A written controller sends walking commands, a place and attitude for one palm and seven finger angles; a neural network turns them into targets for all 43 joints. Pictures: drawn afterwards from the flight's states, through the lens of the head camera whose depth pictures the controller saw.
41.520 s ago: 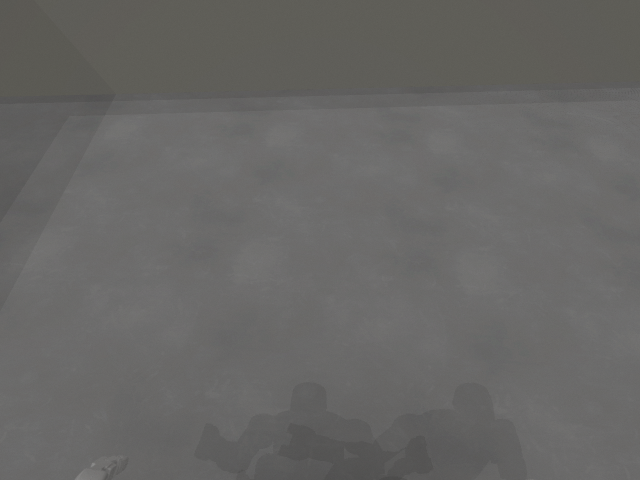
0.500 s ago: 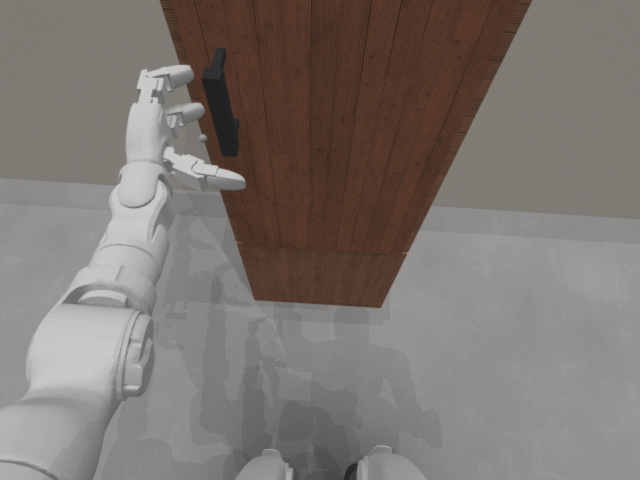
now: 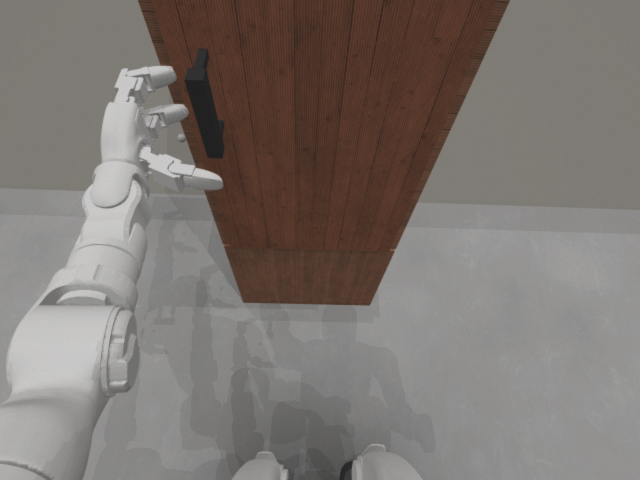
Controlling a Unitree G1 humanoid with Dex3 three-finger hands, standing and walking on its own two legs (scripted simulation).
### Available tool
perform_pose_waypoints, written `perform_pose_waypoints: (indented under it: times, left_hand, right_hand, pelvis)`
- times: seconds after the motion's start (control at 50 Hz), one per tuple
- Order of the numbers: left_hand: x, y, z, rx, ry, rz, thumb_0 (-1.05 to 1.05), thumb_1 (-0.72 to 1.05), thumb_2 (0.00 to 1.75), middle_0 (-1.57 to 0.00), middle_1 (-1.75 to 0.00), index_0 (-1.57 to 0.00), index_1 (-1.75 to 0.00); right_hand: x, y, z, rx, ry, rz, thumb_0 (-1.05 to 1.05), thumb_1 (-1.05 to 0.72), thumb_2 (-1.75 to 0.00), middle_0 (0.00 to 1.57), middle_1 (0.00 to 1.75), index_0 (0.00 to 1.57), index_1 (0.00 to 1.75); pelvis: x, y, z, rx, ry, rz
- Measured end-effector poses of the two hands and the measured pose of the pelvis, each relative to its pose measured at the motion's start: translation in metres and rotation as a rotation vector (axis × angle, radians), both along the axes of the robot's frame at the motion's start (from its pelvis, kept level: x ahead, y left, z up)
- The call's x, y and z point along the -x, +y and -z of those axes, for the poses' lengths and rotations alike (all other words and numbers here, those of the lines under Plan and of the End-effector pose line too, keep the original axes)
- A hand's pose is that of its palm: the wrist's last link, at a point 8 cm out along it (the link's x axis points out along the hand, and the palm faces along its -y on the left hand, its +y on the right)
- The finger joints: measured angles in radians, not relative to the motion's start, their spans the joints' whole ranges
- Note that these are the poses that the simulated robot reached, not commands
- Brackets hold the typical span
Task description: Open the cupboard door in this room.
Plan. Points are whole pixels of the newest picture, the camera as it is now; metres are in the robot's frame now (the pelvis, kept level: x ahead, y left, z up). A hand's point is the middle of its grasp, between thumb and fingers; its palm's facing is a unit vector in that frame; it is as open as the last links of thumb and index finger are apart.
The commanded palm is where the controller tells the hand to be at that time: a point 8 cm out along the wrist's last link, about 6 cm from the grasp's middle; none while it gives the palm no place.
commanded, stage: move the hooked fingers beside the handle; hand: left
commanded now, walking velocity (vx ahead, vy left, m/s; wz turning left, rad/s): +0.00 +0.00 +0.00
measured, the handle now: (209, 106) +0.55 +0.14 +0.11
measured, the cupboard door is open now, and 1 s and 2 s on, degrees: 0 0 0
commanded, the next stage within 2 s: none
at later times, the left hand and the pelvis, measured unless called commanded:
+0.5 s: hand (176, 137) +0.50 +0.17 +0.10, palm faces +0.02 -1.00 -0.02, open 14.8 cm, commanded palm +0.49 +0.19 +0.10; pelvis +0.01 +0.00 +0.00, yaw -2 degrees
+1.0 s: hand (170, 133) +0.51 +0.18 +0.10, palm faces -0.01 -1.00 -0.02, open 14.4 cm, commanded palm +0.49 +0.22 +0.10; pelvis +0.01 +0.00 +0.00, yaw -3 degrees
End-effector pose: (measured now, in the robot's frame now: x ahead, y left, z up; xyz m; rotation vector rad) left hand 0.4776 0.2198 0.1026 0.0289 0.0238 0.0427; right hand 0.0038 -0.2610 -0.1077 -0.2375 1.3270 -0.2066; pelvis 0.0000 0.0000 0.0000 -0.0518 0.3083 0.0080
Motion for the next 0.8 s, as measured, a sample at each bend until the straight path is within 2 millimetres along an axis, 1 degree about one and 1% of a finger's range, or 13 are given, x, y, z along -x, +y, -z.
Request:
perform_pose_waypoints:
  times: [0.34,0.54,0.8]
  left_hand:
    - [-0.002,0.005,0.001,0.008,-0.005,0.02,-0.02,-0.49,0.3,-0.13,-1.14,-0.1,-1.14]
    - [-0.004,0.008,0.001,0.008,-0.004,0.028,-0.02,-0.49,0.3,-0.16,-1.16,-0.14,-1.15]
    - [-0.008,0.012,0.0,0.01,-0.002,0.043,-0.02,-0.49,0.3,-0.21,-1.17,-0.19,-1.17]
  right_hand:
    - [-0.003,0.008,-0.001,-0.005,-0.013,0.032,0.01,-0.91,-0.9,0.2,0.3,0.21,0.3]
    - [-0.002,0.006,-0.002,0.004,-0.009,0.042,0.01,-0.91,-0.9,0.2,0.3,0.21,0.3]
    - [0.006,0.0,-0.006,0.024,0.0,0.071,0.01,-0.91,-0.9,0.2,0.3,0.21,0.3]
  pelvis:
    - [-0.005,0.005,-0.002,0.001,-0.003,0.021]
    - [-0.005,0.004,-0.002,0.001,0.0,0.028]
    - [-0.005,0.001,-0.002,-0.001,0.005,0.043]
